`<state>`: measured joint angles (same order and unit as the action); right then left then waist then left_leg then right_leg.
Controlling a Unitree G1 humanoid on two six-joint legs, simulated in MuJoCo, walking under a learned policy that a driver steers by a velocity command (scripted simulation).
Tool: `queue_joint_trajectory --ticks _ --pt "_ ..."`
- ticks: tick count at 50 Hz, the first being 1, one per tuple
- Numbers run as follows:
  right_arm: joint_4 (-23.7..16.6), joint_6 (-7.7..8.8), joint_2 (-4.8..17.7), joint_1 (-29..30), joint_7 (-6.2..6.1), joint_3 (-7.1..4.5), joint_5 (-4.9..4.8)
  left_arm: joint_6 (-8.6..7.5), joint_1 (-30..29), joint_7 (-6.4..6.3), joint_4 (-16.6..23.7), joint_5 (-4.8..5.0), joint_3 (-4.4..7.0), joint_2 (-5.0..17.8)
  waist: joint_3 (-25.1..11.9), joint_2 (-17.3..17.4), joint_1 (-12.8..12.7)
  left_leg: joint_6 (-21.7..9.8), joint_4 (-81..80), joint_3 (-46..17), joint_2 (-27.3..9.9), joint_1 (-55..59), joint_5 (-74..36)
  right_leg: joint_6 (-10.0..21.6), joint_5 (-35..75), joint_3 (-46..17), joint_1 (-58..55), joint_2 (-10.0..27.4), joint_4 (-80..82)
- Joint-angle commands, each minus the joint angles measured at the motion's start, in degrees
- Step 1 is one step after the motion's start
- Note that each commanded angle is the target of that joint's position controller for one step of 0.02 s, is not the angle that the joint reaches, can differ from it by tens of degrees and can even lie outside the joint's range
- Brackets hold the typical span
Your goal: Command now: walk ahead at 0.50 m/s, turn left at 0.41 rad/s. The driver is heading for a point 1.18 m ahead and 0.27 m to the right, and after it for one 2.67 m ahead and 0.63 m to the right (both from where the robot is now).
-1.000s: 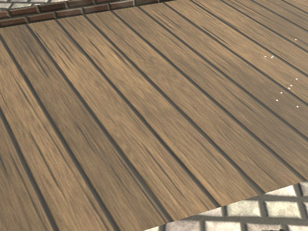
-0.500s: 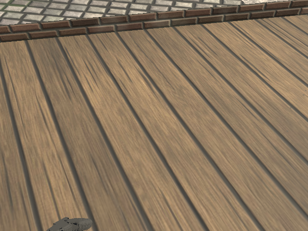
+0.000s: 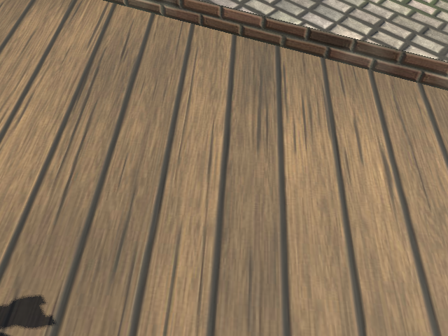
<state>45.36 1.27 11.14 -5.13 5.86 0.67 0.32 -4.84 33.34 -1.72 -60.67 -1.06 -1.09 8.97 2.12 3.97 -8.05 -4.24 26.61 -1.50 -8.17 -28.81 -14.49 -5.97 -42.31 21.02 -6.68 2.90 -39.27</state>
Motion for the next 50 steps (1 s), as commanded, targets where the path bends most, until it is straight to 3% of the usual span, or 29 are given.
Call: queue_joint_trajectory --ticks 1,2,3,4,5,6,7,8,9,10,11,13,15,17,20,22,24,26,27,28,29,30,31,32,33,37,41,46,50 --pt "-1.21 0.95 6.61 2.36 0.23 -3.24 -5.27 2.44 0.12 -1.18 1.24 3.86 4.1 13.03 3.18 -1.25 3.61 -1.78 -3.0 3.0 5.06 5.79 -2.73 11.62 50.41 -9.39 8.04 13.71 -13.38" --pt "4.19 0.76 8.5 -11.34 -0.62 -4.95 -3.86 2.49 -1.12 -0.54 1.11 3.15 3.84 11.84 -3.69 -1.39 9.71 -3.13 -4.78 4.96 6.92 24.52 -8.7 10.19 49.48 -8.27 15.87 10.85 -27.23" --pt "8.48 0.18 12.19 -21.43 -1.93 -6.61 -2.49 1.76 -1.77 0.34 0.79 3.47 3.87 10.33 -8.6 3.49 15.01 -6.03 -4.04 1.63 2.31 44.36 -22.8 5.98 26.79 -8.08 31.16 4.41 -47.62" --pt "10.06 1.16 16.34 -26.37 -3.01 -6.19 0.09 0.01 2.94 1.12 1.78 2.91 2.93 4.54 -18.55 12.78 14.14 -9.88 18.56 -5.81 -7.68 66.68 -52.28 5.32 -11.85 -19.33 52.84 0.05 -71.68" --pt "10.62 1.19 16.51 -30.82 -3.16 -6.77 -0.35 -2.33 3.3 1.91 3.19 5.57 3.39 8.11 -30.57 12.46 17.74 -16.48 19.73 -13.39 -13.24 70.69 -47.64 5.21 -7.94 -31.05 56.6 -0.78 -74.29" --pt "12.23 0.53 16.61 -31.97 -3.44 -7.16 -1.2 -2.88 -2.47 1.74 7.12 6.82 3.77 8.36 -32.5 8.67 17.87 -19.19 9.57 -20.68 -16.67 67.67 -20.01 4.33 -4.92 -30.73 62.49 0.71 -71.26" --pt "12.15 0.26 15.98 -27.54 -3.99 -7.08 -1.01 -2.57 -8.22 0.71 9.56 7.72 3.19 6.5 -25.96 2.67 15.17 -17.94 -0.1 -25.35 -18.32 56.57 9.1 4.74 5.09 -27.11 65.65 3.89 -65.79" --pt "8.92 0.7 9.75 -14.96 -4.36 -5.37 -1.41 -1.09 -12.22 -1.09 9.42 5.57 3.5 7.58 -15.21 -5.1 12.1 -14.97 -6.71 -21.93 -15.33 39.69 12.84 4.51 11.34 -22.3 61.99 4.68 -65.81" --pt "7.65 2.25 9.69 -8.88 -4.27 -4.86 -0.6 0.41 -8.21 -1.73 8.91 5.35 3.79 5.45 -13.01 -2.97 6.98 -14.66 -6.85 -22.54 -19.19 26.33 14.23 5.42 22.03 -26.2 56.09 6.48 -58.36" --pt "6.75 3.28 7.3 -3.81 -3.97 -4.36 -0.63 2.02 -7.37 -1.86 7.78 3.75 3.77 4.65 -5.97 -4.92 4.67 -11.87 -9.04 -16.54 -16.19 13.28 10.27 5.11 24.86 -26.72 49.14 7.7 -50.36" --pt "6.75 3.57 6.97 -1.79 -4.1 -4.28 -0.15 2.49 -8.01 -1.49 8.08 3.23 4.06 3.01 -1.19 -1.7 3.42 -9.41 -10.42 -10.12 -12.4 5.66 12.95 4.41 26.48 -27.77 45.31 7.96 -41.68" --pt "8.12 4.66 8.05 -4.13 -5.44 -4.67 1.07 1.74 -13.0 -1.26 9.52 2.68 4.66 4.28 1.66 -0.1 4.66 -8.59 -12.28 -5.55 -9.79 4.83 9.11 3.79 30.86 -28.25 45.37 7.57 -30.19" --pt "8.87 5.0 8.9 -6.07 -7.02 -5.06 0.87 1.08 -17.31 -0.07 11.43 2.14 4.58 4.67 0.22 1.59 5.37 -7.35 -12.21 0.51 -7.38 8.97 5.35 5.0 37.99 -27.56 44.41 7.04 -17.35" --pt "9.26 4.66 10.33 -7.98 -7.86 -5.74 0.08 1.03 -22.58 1.23 12.92 2.02 4.3 4.65 -0.76 0.18 7.15 -6.95 -13.26 3.26 -7.36 13.56 6.23 6.4 43.32 -24.19 43.64 5.39 -10.38" --pt "10.17 3.85 11.41 -10.1 -8.24 -6.71 -1.49 1.75 -29.01 2.39 15.93 2.29 4.53 5.77 1.29 -1.8 8.49 -5.32 -13.76 4.71 -9.56 21.26 9.09 9.07 41.23 -23.16 46.46 4.72 -5.35" --pt "10.82 3.06 11.71 -11.29 -8.15 -7.15 -1.72 2.0 -31.8 3.16 17.61 2.09 5.04 6.76 2.23 -2.53 8.81 -3.75 -11.5 6.61 -10.31 26.15 7.32 11.04 37.08 -21.39 47.89 3.7 -3.51" --pt "9.94 2.37 13.04 -9.54 -8.05 -7.58 -1.82 2.05 -30.05 3.8 18.02 1.86 5.85 7.95 -0.57 -1.09 6.93 -1.64 -4.63 10.33 -8.97 27.33 -6.98 13.11 31.86 -16.71 39.9 -0.14 -1.76" --pt "9.09 1.89 12.68 -8.54 -8.0 -7.11 -1.37 2.32 -14.92 3.73 13.87 1.97 8.77 12.63 -9.26 -4.01 -0.63 1.75 18.18 14.08 -4.14 20.01 -13.33 16.09 34.57 -14.61 16.18 -6.11 1.98" --pt "7.19 2.56 8.88 -10.5 -7.82 -5.91 0.91 2.59 -8.73 2.9 12.81 2.97 10.65 19.77 -12.5 -17.76 -0.12 5.38 41.0 14.65 2.22 1.73 17.05 21.72 37.02 -36.69 1.09 5.78 6.03" --pt "4.82 5.12 5.14 -12.1 -6.47 -4.43 0.16 1.84 -7.06 3.32 13.92 2.76 10.18 21.82 -22.78 -23.45 2.56 6.33 55.17 1.29 11.76 -15.11 46.93 30.82 22.85 -68.78 -14.24 15.59 20.68" --pt "3.98 6.97 9.56 -4.85 -5.81 -5.62 -2.4 1.41 -6.14 3.27 13.99 1.8 9.19 18.01 -19.52 -15.56 -0.25 4.39 57.16 -4.05 9.4 -23.6 44.13 27.7 19.12 -68.5 -15.06 15.67 24.23" --pt "3.23 7.62 9.71 -1.51 -5.85 -5.64 -2.9 0.99 -9.81 2.86 14.31 1.46 8.62 15.78 -12.77 -12.39 0.77 2.76 53.77 -3.45 6.89 -26.23 39.43 25.23 23.57 -60.44 -8.33 14.25 23.02" --pt "3.57 7.59 9.8 -1.02 -6.48 -5.88 -1.5 0.61 -15.87 3.0 16.12 1.55 7.94 13.93 -8.77 -5.46 4.22 2.2 47.73 -3.5 4.23 -20.63 34.82 23.35 31.86 -53.07 2.84 12.12 22.63" --pt "4.15 6.79 10.29 -1.92 -7.19 -6.59 -0.35 0.3 -20.31 2.96 17.15 1.36 7.6 12.42 -7.69 -5.4 7.31 2.17 42.11 -3.7 2.27 -13.93 32.62 21.79 38.1 -47.35 11.12 9.97 22.74" --pt "4.13 5.68 10.42 -2.79 -7.3 -6.83 -0.37 0.22 -21.92 2.8 17.84 1.26 7.32 11.44 -7.7 -6.17 8.9 2.28 39.2 -3.72 1.56 -8.95 31.77 20.98 40.44 -44.42 15.91 8.33 23.96" --pt "1.83 3.88 7.53 2.05 -7.7 -6.65 0.38 -0.29 -17.35 1.22 16.71 2.68 7.82 13.42 -5.8 -5.86 8.49 4.94 25.55 -2.03 3.79 -8.04 22.67 20.55 46.49 -38.27 19.41 5.52 26.22" --pt "-1.03 4.48 6.32 10.09 -6.9 -6.04 -0.2 0.11 -13.25 0.32 15.21 2.64 7.68 12.83 -3.54 -8.36 5.84 5.37 10.2 -2.22 6.71 -6.93 10.96 17.9 42.12 -36.97 18.91 3.4 26.18" --pt "-4.44 5.7 7.04 16.24 -5.62 -5.44 -0.88 0.54 -10.15 0.47 13.61 2.9 7.85 12.56 -1.71 -9.59 3.36 4.91 1.75 -2.37 8.47 -4.99 10.07 17.31 40.38 -40.93 14.77 4.52 23.2" --pt "-4.59 7.45 9.24 12.46 -4.8 -5.81 -1.16 1.54 -10.54 -0.15 13.82 2.59 8.04 12.94 -3.02 -11.69 5.6 3.05 -3.22 -1.21 9.78 2.12 17.07 16.61 47.88 -44.88 10.0 5.48 16.43"
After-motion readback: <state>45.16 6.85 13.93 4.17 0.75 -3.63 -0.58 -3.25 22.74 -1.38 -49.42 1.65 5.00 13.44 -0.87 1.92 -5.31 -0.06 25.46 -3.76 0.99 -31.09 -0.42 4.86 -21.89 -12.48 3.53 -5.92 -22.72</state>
